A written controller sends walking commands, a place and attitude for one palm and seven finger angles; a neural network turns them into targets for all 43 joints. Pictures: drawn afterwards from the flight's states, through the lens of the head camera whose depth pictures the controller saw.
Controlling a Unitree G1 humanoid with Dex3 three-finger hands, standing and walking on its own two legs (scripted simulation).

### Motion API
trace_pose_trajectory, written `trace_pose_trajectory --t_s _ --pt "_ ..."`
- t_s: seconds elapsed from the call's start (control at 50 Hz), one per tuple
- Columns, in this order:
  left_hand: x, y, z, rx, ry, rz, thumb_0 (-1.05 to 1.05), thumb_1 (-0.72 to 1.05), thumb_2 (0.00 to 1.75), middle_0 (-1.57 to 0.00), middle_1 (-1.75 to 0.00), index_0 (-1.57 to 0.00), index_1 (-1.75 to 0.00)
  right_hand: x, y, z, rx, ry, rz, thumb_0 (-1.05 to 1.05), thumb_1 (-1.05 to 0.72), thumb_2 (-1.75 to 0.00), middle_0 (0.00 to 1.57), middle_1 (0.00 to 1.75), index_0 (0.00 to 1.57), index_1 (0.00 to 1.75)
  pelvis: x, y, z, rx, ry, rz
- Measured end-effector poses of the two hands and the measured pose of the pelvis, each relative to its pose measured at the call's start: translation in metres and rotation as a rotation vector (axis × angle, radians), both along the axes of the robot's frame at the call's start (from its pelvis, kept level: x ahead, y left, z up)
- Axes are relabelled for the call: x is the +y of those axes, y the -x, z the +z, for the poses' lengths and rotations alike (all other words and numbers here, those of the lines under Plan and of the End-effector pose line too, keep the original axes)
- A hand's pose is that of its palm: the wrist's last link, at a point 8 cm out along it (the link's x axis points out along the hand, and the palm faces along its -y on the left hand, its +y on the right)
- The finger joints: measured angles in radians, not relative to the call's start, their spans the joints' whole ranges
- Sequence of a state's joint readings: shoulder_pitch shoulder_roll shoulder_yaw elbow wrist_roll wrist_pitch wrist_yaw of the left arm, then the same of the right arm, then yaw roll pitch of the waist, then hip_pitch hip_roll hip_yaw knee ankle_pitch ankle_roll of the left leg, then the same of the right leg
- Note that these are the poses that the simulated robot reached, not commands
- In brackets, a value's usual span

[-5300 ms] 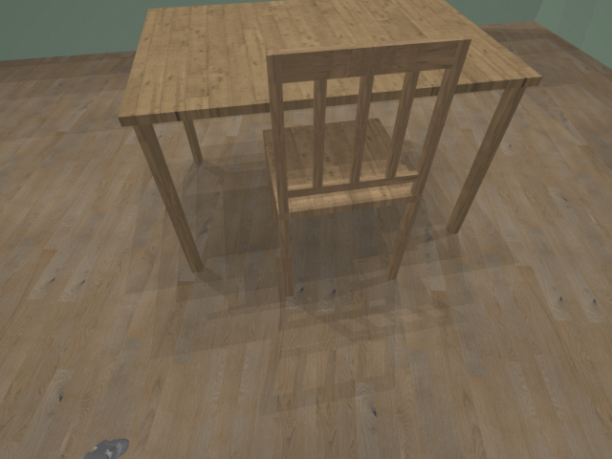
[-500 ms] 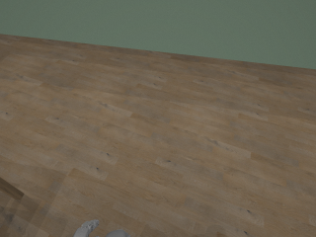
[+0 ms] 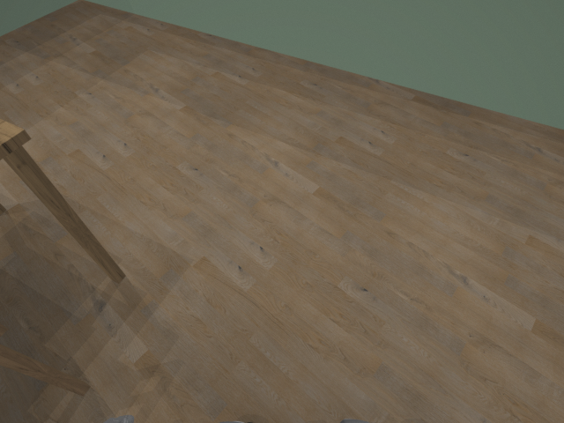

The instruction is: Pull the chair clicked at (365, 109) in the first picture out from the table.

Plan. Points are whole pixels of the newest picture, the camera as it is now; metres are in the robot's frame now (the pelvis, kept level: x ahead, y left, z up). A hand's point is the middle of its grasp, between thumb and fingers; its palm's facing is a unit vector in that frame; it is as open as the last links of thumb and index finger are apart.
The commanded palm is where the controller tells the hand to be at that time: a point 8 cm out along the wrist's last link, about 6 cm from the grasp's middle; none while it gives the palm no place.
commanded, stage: turn to face it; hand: left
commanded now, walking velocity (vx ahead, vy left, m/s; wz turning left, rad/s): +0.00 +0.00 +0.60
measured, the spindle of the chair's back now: out of the picture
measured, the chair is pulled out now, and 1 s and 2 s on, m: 0.00 0.00 0.00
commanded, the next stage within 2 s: take the last steps up to it in 1.70 s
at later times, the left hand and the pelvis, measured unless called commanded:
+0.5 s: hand out of the picture -0.08 +0.18 -0.17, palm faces +0.38 -0.89 -0.25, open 7.4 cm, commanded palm none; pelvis -0.04 -0.03 +0.00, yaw +20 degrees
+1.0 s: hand out of the picture -0.09 +0.23 -0.15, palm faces +0.58 -0.77 -0.27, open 7.4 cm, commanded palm none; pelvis -0.07 -0.02 +0.00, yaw +37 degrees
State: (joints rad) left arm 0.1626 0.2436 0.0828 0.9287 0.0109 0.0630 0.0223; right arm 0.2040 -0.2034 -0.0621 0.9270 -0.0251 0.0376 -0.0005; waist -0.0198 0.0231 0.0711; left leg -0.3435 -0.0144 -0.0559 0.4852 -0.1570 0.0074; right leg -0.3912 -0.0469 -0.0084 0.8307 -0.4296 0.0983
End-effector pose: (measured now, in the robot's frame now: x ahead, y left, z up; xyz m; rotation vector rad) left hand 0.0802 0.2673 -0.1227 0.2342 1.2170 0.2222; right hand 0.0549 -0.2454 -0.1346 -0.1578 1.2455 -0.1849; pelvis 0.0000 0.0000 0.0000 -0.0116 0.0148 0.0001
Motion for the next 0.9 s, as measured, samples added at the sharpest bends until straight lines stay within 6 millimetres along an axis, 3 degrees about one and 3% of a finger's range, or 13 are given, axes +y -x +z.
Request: trace_pose_trajectory --t_s 0.1,0.22,0.32,0.42,0.54,0.6,0.66,0.74,0.9 --pt "-0.031 0.016 0.006 -0.083 -0.018 0.042 0.0 0.91 0.9 -0.2 -0.3 -0.19 -0.29 -0.027 -0.011 -0.018 -0.006 -0.028 0.051 0.01 -0.9 -0.89 0.21 0.3 0.2 0.3 -0.026 0.011 -0.009 -0.017 -0.011 0.076" --pt "-0.058 0.059 0.018 -0.073 -0.006 0.129 0.0 0.91 0.9 -0.2 -0.3 -0.2 -0.29 -0.047 -0.033 -0.006 -0.021 -0.026 0.142 0.01 -0.91 -0.9 0.2 0.3 0.2 0.3 -0.042 0.018 0.004 -0.034 -0.053 0.164" --pt "-0.067 0.094 0.015 -0.042 0.016 0.199 0.0 0.91 0.9 -0.2 -0.3 -0.2 -0.3 -0.047 -0.048 0.001 -0.013 -0.013 0.22 0.01 -0.91 -0.9 0.2 0.3 0.19 0.3 -0.046 0.025 0.007 -0.034 -0.066 0.233" --pt "-0.063 0.14 0.004 0.01 0.039 0.293 0.0 0.91 0.9 -0.2 -0.3 -0.2 -0.3 -0.026 -0.07 0.004 -0.009 0.006 0.325 0.01 -0.91 -0.9 0.2 0.3 0.19 0.3 -0.04 0.034 0.004 -0.024 -0.056 0.298" --pt "-0.039 0.206 -0.023 0.08 0.072 0.421 0.0 0.91 0.9 -0.2 -0.3 -0.2 -0.3 0.029 -0.101 0.011 -0.094 0.035 0.469 0.01 -0.91 -0.9 0.2 0.3 0.19 0.3 -0.016 0.048 -0.009 -0.014 -0.015 0.378" --pt "-0.025 0.231 -0.033 0.119 0.08 0.475 0.0 0.91 0.9 -0.2 -0.3 -0.2 -0.29 0.055 -0.106 0.018 -0.139 0.04 0.52 0.01 -0.91 -0.9 0.2 0.3 0.19 0.3 -0.007 0.055 -0.011 -0.02 -0.019 0.408" --pt "-0.013 0.238 -0.028 0.113 0.076 0.504 0.0 0.91 0.9 -0.2 -0.3 -0.2 -0.29 0.069 -0.099 0.027 -0.146 0.048 0.548 0.01 -0.91 -0.9 0.2 0.3 0.2 0.3 0.0 0.06 -0.004 -0.026 0.006 0.44" --pt "0.0 0.232 -0.017 0.036 0.064 0.525 0.0 0.91 0.9 -0.2 -0.3 -0.19 -0.29 0.077 -0.084 0.032 -0.113 0.053 0.575 0.0 -0.9 -0.89 0.2 0.3 0.2 0.3 0.004 0.067 0.004 -0.031 0.02 0.491" --pt "0.007 0.216 -0.001 -0.074 0.019 0.553 0.0 0.91 0.9 -0.2 -0.3 -0.19 -0.29 0.066 -0.056 0.022 -0.03 0.041 0.595 0.01 -0.9 -0.89 0.21 0.3 0.2 0.3 -0.003 0.074 0.007 -0.024 0.014 0.581"
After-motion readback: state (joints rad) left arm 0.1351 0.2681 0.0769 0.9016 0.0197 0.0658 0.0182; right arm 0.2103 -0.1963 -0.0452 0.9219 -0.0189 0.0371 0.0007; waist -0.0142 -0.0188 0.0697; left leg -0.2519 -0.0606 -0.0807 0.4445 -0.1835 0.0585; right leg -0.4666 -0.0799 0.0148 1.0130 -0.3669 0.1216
